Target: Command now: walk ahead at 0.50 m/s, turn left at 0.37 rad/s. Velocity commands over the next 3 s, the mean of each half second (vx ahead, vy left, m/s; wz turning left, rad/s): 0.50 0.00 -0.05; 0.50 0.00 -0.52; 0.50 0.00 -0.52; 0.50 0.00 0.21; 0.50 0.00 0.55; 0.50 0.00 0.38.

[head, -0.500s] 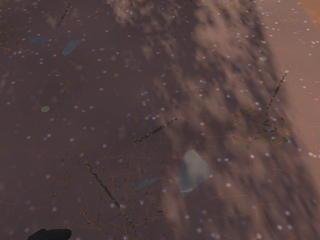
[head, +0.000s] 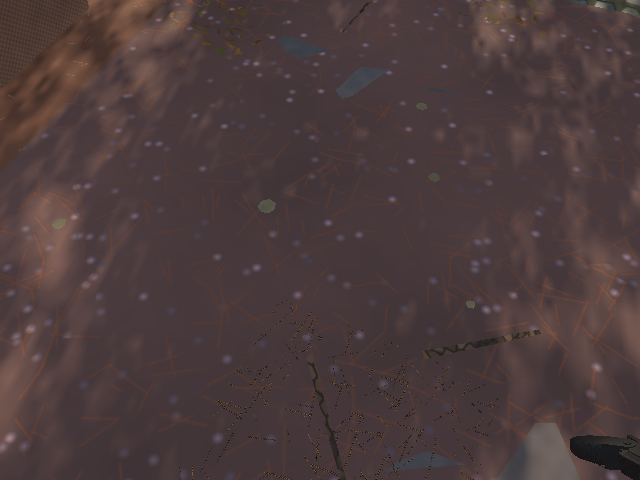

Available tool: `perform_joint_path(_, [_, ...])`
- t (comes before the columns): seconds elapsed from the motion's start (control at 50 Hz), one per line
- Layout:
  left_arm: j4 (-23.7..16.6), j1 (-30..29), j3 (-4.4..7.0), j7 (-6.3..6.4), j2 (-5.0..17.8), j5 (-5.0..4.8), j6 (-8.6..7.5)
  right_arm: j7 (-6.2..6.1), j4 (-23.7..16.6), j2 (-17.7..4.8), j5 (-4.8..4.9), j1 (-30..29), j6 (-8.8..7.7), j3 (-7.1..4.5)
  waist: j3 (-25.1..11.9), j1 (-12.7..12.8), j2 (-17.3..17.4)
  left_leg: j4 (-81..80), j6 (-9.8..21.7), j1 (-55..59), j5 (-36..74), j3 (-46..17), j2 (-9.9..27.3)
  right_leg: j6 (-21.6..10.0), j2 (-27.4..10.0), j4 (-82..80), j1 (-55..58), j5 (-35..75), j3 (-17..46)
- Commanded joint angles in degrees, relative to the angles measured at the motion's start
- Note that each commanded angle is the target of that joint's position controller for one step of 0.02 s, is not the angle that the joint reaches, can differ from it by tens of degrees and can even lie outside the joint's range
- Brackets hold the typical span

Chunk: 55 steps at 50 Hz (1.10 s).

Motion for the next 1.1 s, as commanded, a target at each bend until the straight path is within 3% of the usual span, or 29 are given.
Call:
perform_joint_path(0.02, [-8.08, -5.02, 0.82, -1.20, 8.32, -2.34, -3.74, -0.38, 0.39, -9.89, -0.58, 16.79, -1.33, -3.12, -15.90, -9.44, 5.58, -20.39, 13.26, 43.38, -5.84, -36.51, 20.05, -2.21, 0.93, 23.91, -38.18, 1.89, 9.35])
perform_joint_path(0.04, [-7.78, -6.03, 0.52, -0.70, 7.15, -1.44, -3.78, -0.35, 0.60, -8.55, -0.58, 13.04, -1.75, -2.56, -10.67, -6.76, 0.41, -20.80, 11.34, 34.29, 0.67, -29.83, 17.62, -2.22, -1.74, 19.22, -35.99, 6.34, 8.99])
perform_joint_path(0.06, [-7.20, -5.75, 0.81, -0.36, 7.28, -0.18, -3.37, -0.42, 0.45, -6.49, -0.92, 9.95, -2.05, -1.90, -8.41, -4.71, 0.98, -21.55, 10.35, 27.99, 7.18, -24.88, 15.49, -1.88, -3.35, 15.08, -32.52, 8.81, 9.10])
perform_joint_path(0.12, [-5.44, -1.93, 0.69, -0.38, 5.39, 0.45, -1.47, -0.73, 1.13, -5.76, -1.30, 8.12, -3.07, -1.51, -7.27, -1.70, 2.42, -25.66, 10.61, 20.20, 14.89, -18.75, 13.46, -0.29, -4.26, 10.53, -26.75, 12.68, 8.60])
perform_joint_path(0.18, [-6.18, -5.69, 0.21, -0.21, 3.69, 0.66, -0.53, -1.39, 3.26, -6.78, -1.39, 9.57, -3.65, -1.71, -4.36, -2.44, 1.95, -28.13, 10.02, 19.75, 18.02, -13.06, 12.79, 1.43, -4.40, 3.04, -30.86, 20.58, 8.20])
perform_joint_path(0.26, [-6.91, -11.16, -0.45, -1.20, 2.09, -0.10, -0.95, -1.98, 5.51, -6.97, -1.67, 11.22, -3.66, -1.54, -2.11, -5.11, 2.42, -29.65, 6.46, 21.12, 14.61, -5.89, 10.96, 0.58, -2.81, -10.45, -30.25, 34.81, 7.30])
perform_joint_path(0.36, [-9.87, -17.79, -0.81, -2.78, 1.75, -0.73, -1.21, -2.18, 9.08, -8.14, -1.29, 14.68, -3.27, -2.09, 1.09, -8.08, 1.84, -29.29, 5.44, 29.76, 13.72, -2.86, 14.77, -1.86, -0.29, -19.39, -33.08, 35.08, 7.22])
perform_joint_path(0.4, [-11.11, -18.83, -0.80, -3.63, 1.80, -0.52, -1.30, -2.47, 9.94, -8.43, -0.97, 14.95, -2.60, -2.34, 1.16, -7.94, 1.98, -26.69, 4.62, 34.45, 18.45, -2.09, 16.37, -3.32, 0.56, -21.00, -34.59, 30.49, 6.56])
perform_joint_path(0.44, [-11.64, -17.06, -0.41, -4.22, 2.59, -0.22, -1.26, -3.02, 9.94, -9.41, -0.77, 13.66, -1.85, -2.66, -0.77, -6.19, 3.36, -21.53, 3.09, 36.84, 32.83, -0.43, 16.70, -5.19, 2.76, -21.65, -30.93, 24.54, 3.99])
perform_joint_path(0.48, [-10.17, -8.00, 1.47, -3.97, 5.92, 0.07, -0.85, -3.87, 9.34, -10.70, -0.78, 12.03, -0.85, -2.89, -7.51, -0.87, 4.74, -7.54, 0.76, 36.07, 51.83, 2.45, 14.81, -7.73, 7.45, -22.04, -17.46, 21.09, 0.14])
perform_joint_path(0.5, [-8.43, 0.48, 3.09, -3.32, 9.11, -0.06, -0.64, -4.43, 8.84, -9.95, -0.94, 12.13, -0.71, -2.43, -12.43, 3.30, 2.80, 5.37, -1.47, 28.34, 47.85, 4.32, 12.61, -10.04, 7.34, -23.42, -3.02, 24.56, 2.93])
perform_joint_path(0.52, [-8.08, 7.28, 4.98, -2.49, 15.99, 0.06, -0.36, -4.14, 6.41, -5.26, -2.27, 17.76, -1.91, -0.69, -20.89, 2.46, -8.98, 28.22, -5.41, 5.55, 20.92, 4.81, 5.82, -19.36, -7.15, -22.47, 20.87, 23.90, 27.10])
perform_joint_path(0.54, [-8.24, 7.80, 4.07, -2.61, 13.74, -0.84, -0.62, -3.07, 6.26, -2.79, -2.60, 17.37, -3.79, 0.66, -27.67, 1.95, -13.35, 40.46, -6.98, -9.27, -22.04, -5.06, -3.55, -25.83, -14.50, -33.49, 31.35, 15.35, 52.72])
perform_joint_path(0.56, [-8.33, 7.16, 2.95, -2.42, 9.97, -0.48, -0.57, -1.95, 5.20, -7.23, -0.10, 12.04, -5.39, -0.44, -22.74, 4.23, -8.96, 43.03, -5.46, -15.53, -19.68, -10.62, 0.66, -22.29, -12.91, -35.93, 29.17, 9.53, 47.42])
perform_joint_path(0.58, [-8.93, 3.91, 2.50, -2.14, 8.39, -0.26, -0.53, -1.64, 3.64, -7.53, 0.83, 7.58, -6.23, -0.23, -15.38, 3.51, -5.14, 39.69, -4.46, -16.74, -15.05, -9.39, 3.22, -19.91, -10.84, -36.60, 21.03, 10.65, 39.96])
perform_joint_path(0.6, [-9.69, 0.27, 2.06, -2.02, 7.35, -0.14, -0.40, -1.87, 3.24, -7.18, -0.28, 5.95, -6.54, -0.22, -9.77, 1.09, -0.76, 33.93, -4.46, -15.05, -11.89, -8.58, 5.33, -18.71, -8.89, -37.68, 11.67, 15.72, 34.58])
perform_joint_path(0.64, [-11.47, -3.94, 1.34, -1.64, 5.49, 0.68, -0.30, -2.30, 3.30, -7.48, -1.84, 7.08, -5.57, -0.91, -6.43, -2.66, -2.52, 27.53, -5.59, -7.74, -8.71, -8.35, 7.37, -18.09, -5.54, -40.17, 0.58, 25.17, 29.11])
perform_joint_path(0.7, [-11.57, -4.40, 1.81, -0.83, 6.89, 0.42, -0.49, -2.73, 3.51, -5.53, -2.27, 8.37, -4.08, -0.49, -5.36, -4.09, -3.49, 20.38, -8.43, -5.40, -5.43, -6.40, 7.14, -18.62, -3.56, -41.70, -6.30, 33.13, 23.78])
perform_joint_path(0.8, [-9.95, -0.71, 2.39, 0.45, 8.34, -0.49, 0.33, -2.49, 1.30, -2.80, -1.86, -2.30, -4.36, 0.68, -4.17, 0.06, -4.84, -0.81, -10.28, -0.04, 13.15, -5.36, 3.40, -14.33, 0.87, -40.29, -9.97, 27.73, 19.41])
perform_joint_path(0.9, [-8.74, 2.41, 2.51, 0.88, 7.97, -0.85, 1.39, -1.40, 0.29, -5.65, -0.72, -5.57, -5.54, -0.47, -4.55, 0.53, -6.29, -9.43, -8.56, 2.90, 10.84, -8.03, 1.76, -12.57, -2.16, -34.04, -2.56, 22.11, 27.68])
perform_joint_path(0.94, [-9.20, 0.98, 2.55, 0.88, 7.54, -0.60, 1.70, -1.41, 1.30, -6.82, -0.59, -1.36, -6.07, -1.30, -5.21, -2.28, -7.78, -11.69, -6.35, 8.49, 7.39, -7.37, 1.76, -11.18, -2.20, -29.89, -1.71, 23.35, 29.82])
perform_joint_path(0.96, [-9.62, 0.63, 1.99, 0.75, 5.83, -0.36, 1.65, -1.75, 2.41, -8.13, -1.02, 3.59, -6.33, -2.10, -8.05, -4.85, -7.33, -13.18, -4.52, 16.63, 7.24, -7.29, 2.88, -9.53, 0.22, -24.63, -3.19, 25.14, 28.39])
perform_joint_path(0.98, [-10.62, 0.65, 0.72, 0.45, 2.37, 0.31, 1.37, -2.29, 2.94, -11.00, -2.06, 11.35, -6.51, -2.96, -15.23, -8.27, -2.21, -12.23, -0.82, 30.25, 3.83, -15.21, 11.66, -7.45, 3.57, -10.29, -8.94, 20.00, 23.99])
perform_joint_path(1.0, [-12.28, 8.15, -0.38, 0.46, -0.89, -1.05, 0.84, -2.21, 5.01, -15.56, -2.67, 16.87, -5.61, -4.19, -22.47, -5.68, 16.30, -16.33, 8.45, 48.83, -8.54, -40.22, 24.28, -3.54, 11.67, 8.30, -28.77, -2.51, 15.50])
perform_joint_path(1.02, [-11.32, 8.18, 0.35, 0.59, 4.43, -1.42, 0.72, -1.84, 4.75, -11.14, -1.23, 16.84, -5.27, -3.35, -19.93, -6.62, 14.55, -19.69, 8.52, 47.98, -21.12, -48.23, 26.22, -2.68, 7.16, 17.04, -36.80, -4.84, 16.04])
perform_joint_path(1.04, [-11.66, 2.59, 1.38, 0.57, 7.81, -1.20, 0.99, -2.08, 4.24, -7.77, -1.11, 14.65, -4.96, -2.41, -12.72, -8.16, 8.58, -20.57, 6.11, 41.70, -20.94, -39.97, 23.76, -2.23, 5.11, 19.89, -38.85, 0.48, 15.59])
perform_joint_path(1.06, [-12.36, -0.78, 1.49, 0.64, 7.59, -0.65, 1.28, -2.20, 4.03, -6.74, -1.61, 11.98, -4.59, -1.92, -8.54, -7.55, 4.55, -21.10, 4.58, 35.27, -13.54, -32.21, 21.35, -1.80, 3.28, 19.57, -37.59, 4.60, 13.60])
perform_joint_path(1.08, [-13.14, -2.93, 1.64, 0.44, 6.94, -0.12, 1.25, -2.25, 4.51, -5.50, -1.80, 10.23, -4.37, -1.50, -5.22, -6.74, 3.82, -22.37, 4.23, 30.11, -6.73, -26.61, 19.12, -1.58, 1.83, 17.16, -36.73, 7.47, 13.40])
perform_joint_path(1.1, [-13.46, -2.82, 1.75, 0.05, 6.02, -0.42, 1.43, -2.40, 4.87, -4.69, -2.12, 9.34, -4.44, -1.13, -4.23, -5.40, 5.54, -23.66, 3.64, 26.72, -2.49, -22.18, 17.56, -1.56, 0.33, 15.56, -34.33, 9.27, 13.16])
